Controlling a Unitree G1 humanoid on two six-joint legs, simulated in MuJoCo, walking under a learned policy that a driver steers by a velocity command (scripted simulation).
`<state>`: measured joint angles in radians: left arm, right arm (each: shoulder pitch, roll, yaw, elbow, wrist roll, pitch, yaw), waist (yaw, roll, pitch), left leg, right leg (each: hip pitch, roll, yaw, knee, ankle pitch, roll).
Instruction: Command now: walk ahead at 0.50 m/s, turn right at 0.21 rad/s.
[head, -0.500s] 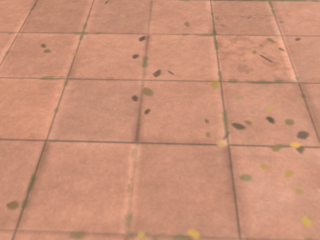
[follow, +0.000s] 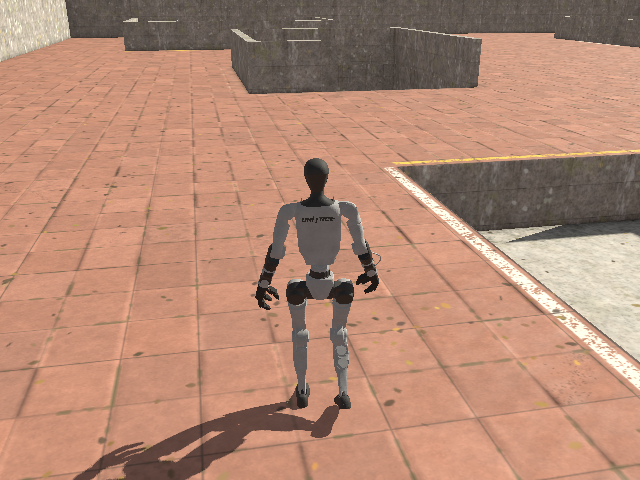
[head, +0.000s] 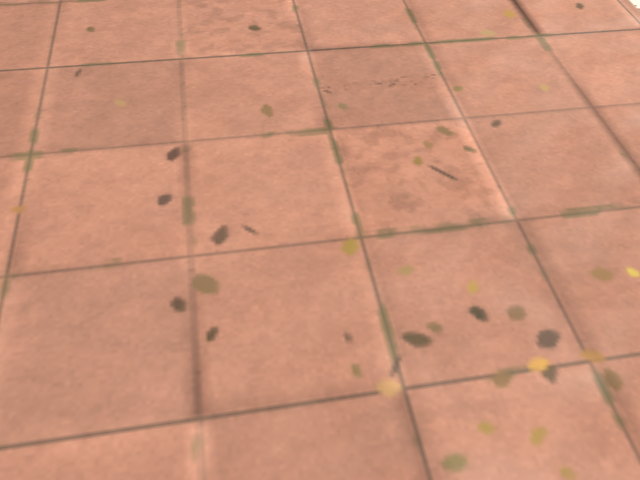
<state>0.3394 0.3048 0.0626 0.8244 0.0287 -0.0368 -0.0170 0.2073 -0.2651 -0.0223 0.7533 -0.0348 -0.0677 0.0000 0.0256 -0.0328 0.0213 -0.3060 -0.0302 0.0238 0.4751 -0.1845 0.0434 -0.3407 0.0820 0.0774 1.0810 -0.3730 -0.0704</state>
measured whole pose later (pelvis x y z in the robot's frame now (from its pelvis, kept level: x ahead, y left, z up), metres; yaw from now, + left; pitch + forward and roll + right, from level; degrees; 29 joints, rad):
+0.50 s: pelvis +0.17 -0.03 +0.00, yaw +2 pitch +0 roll +1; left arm 0.15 0.20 0.00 0.83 0.01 -0.03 0.03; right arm 0.29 -0.23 -0.04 0.92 -0.02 0.01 -0.01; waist -0.04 0.03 0.07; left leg -0.38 -0.01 -0.01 1.02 -0.49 0.00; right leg -0.31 0.01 -0.10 0.44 -0.12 -0.08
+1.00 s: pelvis +0.15 +0.01 +0.01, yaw +19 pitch +1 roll -2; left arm 0.18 0.28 0.07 0.84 0.02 0.05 0.02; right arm 0.25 -0.26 -0.07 0.80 -0.01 0.04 -0.01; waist 0.00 -0.03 0.04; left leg -0.23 -0.07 -0.06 0.42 -0.19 0.08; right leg -0.50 0.00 0.02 1.02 -0.35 0.04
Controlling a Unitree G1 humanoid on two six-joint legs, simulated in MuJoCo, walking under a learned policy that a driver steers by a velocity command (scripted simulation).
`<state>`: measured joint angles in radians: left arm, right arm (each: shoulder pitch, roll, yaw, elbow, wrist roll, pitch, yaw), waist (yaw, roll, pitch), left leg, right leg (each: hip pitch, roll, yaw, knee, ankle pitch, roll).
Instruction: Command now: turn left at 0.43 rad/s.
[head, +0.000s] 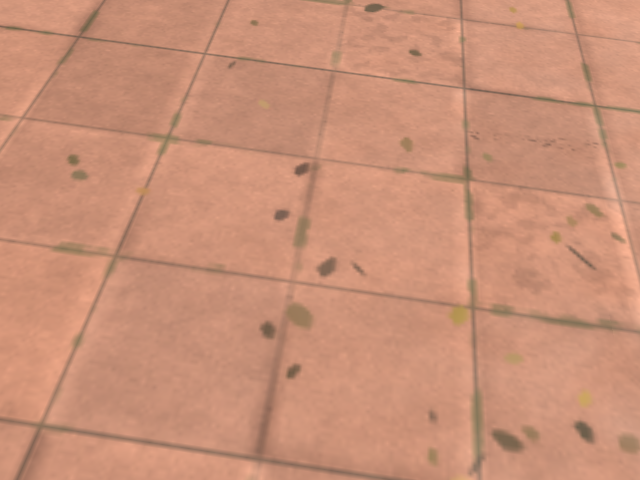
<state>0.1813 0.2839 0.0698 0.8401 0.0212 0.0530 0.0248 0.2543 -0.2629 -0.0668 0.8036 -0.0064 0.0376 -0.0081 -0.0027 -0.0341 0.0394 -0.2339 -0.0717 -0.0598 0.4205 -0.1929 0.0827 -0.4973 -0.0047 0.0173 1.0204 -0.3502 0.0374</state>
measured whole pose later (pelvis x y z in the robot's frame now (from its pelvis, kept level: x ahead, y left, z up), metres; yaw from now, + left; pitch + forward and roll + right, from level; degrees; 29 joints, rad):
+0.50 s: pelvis +0.00 -0.03 +0.00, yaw +4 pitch -1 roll +1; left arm 0.23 0.21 0.02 0.91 0.02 0.01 0.02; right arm 0.22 -0.26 -0.04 0.93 -0.03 0.03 0.00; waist 0.01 0.02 0.01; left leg -0.23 -0.03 -0.03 0.66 -0.44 0.02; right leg -0.13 0.03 0.00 0.37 -0.23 -0.06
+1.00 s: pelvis +0.15 +0.01 -0.01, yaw -3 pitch +1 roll +1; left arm 0.09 0.24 0.04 0.89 0.03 -0.01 -0.06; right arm 0.44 -0.19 -0.01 1.05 -0.02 -0.09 -0.02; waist -0.03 -0.03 0.04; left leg 0.17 -0.06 0.13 0.14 -0.33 0.05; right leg -0.65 -0.03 -0.06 0.76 -0.08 -0.06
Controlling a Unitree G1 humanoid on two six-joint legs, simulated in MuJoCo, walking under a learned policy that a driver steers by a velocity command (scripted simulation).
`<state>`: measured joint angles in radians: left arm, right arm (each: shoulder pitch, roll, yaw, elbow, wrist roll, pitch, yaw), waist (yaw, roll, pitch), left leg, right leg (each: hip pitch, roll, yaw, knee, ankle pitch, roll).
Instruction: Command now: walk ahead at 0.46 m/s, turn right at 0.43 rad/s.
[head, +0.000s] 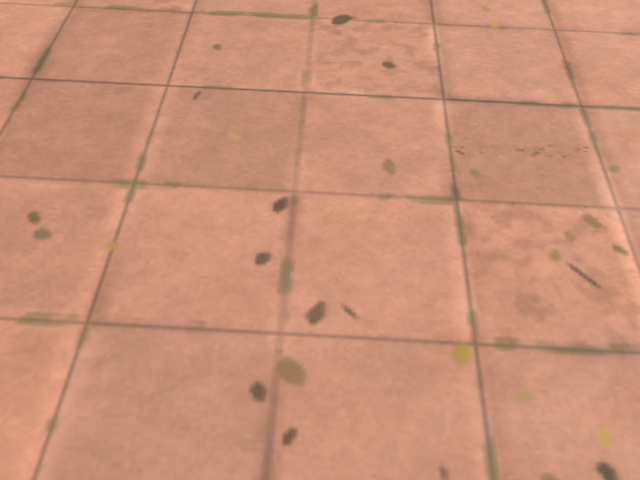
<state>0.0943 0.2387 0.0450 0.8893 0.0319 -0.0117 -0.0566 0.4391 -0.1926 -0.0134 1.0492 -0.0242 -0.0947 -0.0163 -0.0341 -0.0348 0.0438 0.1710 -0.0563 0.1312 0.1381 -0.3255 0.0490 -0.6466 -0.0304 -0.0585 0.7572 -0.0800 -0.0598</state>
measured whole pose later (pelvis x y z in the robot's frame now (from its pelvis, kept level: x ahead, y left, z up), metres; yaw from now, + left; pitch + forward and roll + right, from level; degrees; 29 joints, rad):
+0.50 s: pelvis +0.28 -0.04 +0.01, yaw -16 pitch +1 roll +0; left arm 0.39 0.26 0.07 0.93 0.00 -0.05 0.00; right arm 0.05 -0.26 -0.03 0.79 -0.04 -0.03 0.02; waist 0.07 0.04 0.05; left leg -0.68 0.11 -0.04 0.76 -0.02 -0.04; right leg -0.03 0.16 0.11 0.26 -0.24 -0.14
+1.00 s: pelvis +0.57 -0.07 +0.01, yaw -19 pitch +1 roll +1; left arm 0.13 0.25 0.03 0.84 0.04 -0.03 -0.04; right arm 0.42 -0.22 -0.03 0.96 -0.01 -0.09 0.01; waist -0.04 -0.04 0.03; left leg -0.03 -0.08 0.05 0.22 -0.20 0.07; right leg -0.62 -0.09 0.00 0.84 -0.12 -0.02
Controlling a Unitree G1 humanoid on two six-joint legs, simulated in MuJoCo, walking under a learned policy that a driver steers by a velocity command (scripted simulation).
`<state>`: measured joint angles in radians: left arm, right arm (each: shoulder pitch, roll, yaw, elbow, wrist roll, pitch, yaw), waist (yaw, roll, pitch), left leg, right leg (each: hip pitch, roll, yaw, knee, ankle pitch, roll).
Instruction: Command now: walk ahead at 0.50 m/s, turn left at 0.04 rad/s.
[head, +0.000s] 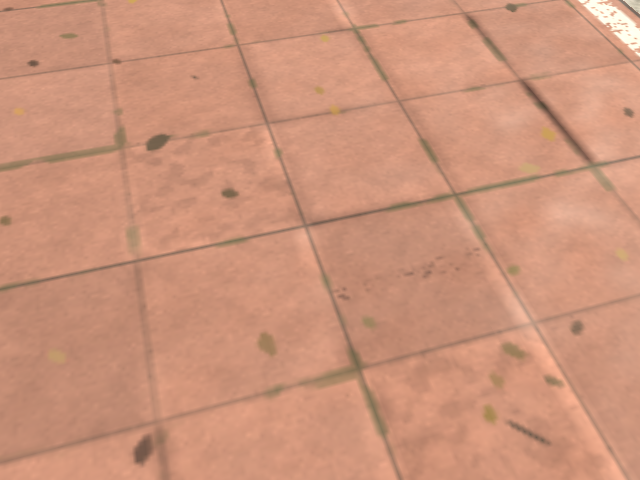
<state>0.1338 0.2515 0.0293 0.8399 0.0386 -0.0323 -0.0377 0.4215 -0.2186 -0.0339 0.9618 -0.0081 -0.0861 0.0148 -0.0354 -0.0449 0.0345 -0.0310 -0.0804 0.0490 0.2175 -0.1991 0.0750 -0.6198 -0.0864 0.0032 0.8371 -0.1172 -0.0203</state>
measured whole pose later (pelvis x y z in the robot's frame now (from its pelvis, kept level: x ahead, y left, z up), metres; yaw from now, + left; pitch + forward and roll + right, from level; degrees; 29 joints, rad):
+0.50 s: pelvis +0.26 -0.04 +0.00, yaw +14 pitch +0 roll -1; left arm 0.37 0.23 0.05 0.93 0.02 -0.10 0.01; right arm 0.19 -0.27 -0.07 0.85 -0.03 0.00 0.05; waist 0.02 0.05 0.03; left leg -0.66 0.09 0.00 0.98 -0.10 0.04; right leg -0.04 0.02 -0.21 0.25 -0.22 -0.06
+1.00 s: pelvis +0.49 +0.09 +0.00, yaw +30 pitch +0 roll +0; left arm 0.15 0.26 0.05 0.78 0.04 -0.03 -0.02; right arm 0.34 -0.26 -0.07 0.88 0.00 -0.05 0.01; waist -0.02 -0.04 0.05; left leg -0.11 -0.15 -0.02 0.29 -0.19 0.13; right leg -0.64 -0.14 0.02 0.97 -0.19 0.04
